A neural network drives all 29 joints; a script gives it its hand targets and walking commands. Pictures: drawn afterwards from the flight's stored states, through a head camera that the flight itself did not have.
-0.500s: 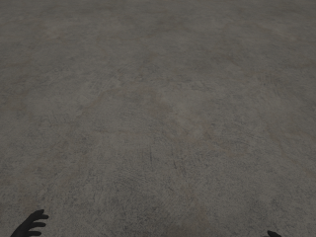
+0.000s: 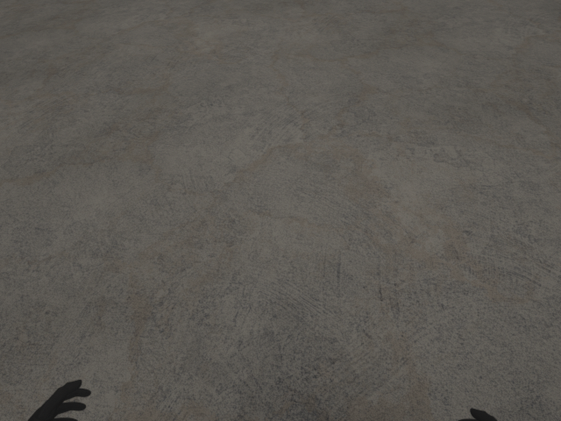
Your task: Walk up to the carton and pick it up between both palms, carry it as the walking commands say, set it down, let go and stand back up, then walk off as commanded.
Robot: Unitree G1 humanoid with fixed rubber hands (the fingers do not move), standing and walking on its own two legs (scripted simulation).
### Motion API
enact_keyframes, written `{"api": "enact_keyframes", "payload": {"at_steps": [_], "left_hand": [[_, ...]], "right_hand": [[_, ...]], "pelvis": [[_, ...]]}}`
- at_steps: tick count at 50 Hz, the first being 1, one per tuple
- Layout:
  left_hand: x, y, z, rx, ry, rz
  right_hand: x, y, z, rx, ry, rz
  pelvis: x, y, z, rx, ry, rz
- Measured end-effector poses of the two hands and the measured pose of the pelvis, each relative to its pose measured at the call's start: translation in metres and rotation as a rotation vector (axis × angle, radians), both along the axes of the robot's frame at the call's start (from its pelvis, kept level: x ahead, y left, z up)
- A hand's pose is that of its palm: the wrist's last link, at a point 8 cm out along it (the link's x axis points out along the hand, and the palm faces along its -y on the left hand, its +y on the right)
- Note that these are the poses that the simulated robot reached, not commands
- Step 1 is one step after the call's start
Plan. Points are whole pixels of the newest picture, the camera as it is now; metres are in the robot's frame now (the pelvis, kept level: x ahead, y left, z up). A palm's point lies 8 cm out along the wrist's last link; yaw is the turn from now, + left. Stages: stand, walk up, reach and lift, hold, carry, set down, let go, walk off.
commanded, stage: walk up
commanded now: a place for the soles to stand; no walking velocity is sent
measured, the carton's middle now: out of the picture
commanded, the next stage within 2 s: none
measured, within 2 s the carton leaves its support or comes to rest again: neither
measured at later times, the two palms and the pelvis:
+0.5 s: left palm out of the picture +0.00 +0.43 -0.04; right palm (431, 406) +0.19 -0.20 -0.09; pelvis -0.02 +0.05 +0.01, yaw +17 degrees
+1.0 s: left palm out of the picture -0.13 +0.52 -0.06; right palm (291, 338) +0.28 +0.01 -0.09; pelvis -0.01 +0.17 +0.00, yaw +35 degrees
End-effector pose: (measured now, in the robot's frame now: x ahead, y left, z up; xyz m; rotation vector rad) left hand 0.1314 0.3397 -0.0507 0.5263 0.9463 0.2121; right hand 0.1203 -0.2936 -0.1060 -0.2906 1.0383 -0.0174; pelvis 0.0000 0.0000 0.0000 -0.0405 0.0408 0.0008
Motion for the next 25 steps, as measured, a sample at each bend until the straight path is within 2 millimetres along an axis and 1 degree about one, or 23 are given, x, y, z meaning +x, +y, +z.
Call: {"api": "enact_keyframes", "payload": {"at_steps": [3,6,9,12,15,18,22,25], "left_hand": [[-0.008,0.022,-0.007,-0.011,-0.011,0.019],[-0.017,0.038,-0.010,-0.019,-0.012,0.043],[-0.028,0.050,-0.012,-0.014,-0.012,0.065],[-0.043,0.058,-0.014,-0.003,-0.013,0.099],[-0.063,0.058,-0.013,0.005,-0.014,0.149],[-0.091,0.059,-0.008,0.006,-0.001,0.208],[-0.118,0.073,0.004,0.029,-0.007,0.276],[-0.135,0.087,0.008,0.043,-0.008,0.313]], "right_hand": [[0.005,0.017,0.004,-0.022,-0.015,0.018],[0.007,0.029,0.011,-0.046,-0.030,0.029],[0.010,0.036,0.015,-0.063,-0.036,0.048],[0.016,0.040,0.015,-0.068,-0.036,0.080],[0.025,0.047,0.011,-0.050,-0.031,0.123],[0.040,0.059,0.013,-0.031,-0.033,0.177],[0.059,0.078,0.018,-0.017,-0.023,0.254],[0.070,0.098,0.018,-0.006,-0.016,0.304]], "pelvis": [[-0.002,0.018,-0.004,-0.009,-0.011,0.022],[-0.006,0.032,-0.004,-0.005,-0.023,0.057],[-0.009,0.038,-0.004,0.014,-0.025,0.098],[-0.013,0.040,-0.006,0.036,-0.024,0.129],[-0.016,0.039,-0.006,0.036,-0.021,0.169],[-0.016,0.040,0.000,0.039,-0.007,0.195],[-0.016,0.045,0.007,0.041,0.003,0.263],[-0.016,0.055,0.007,0.037,0.006,0.301]]}}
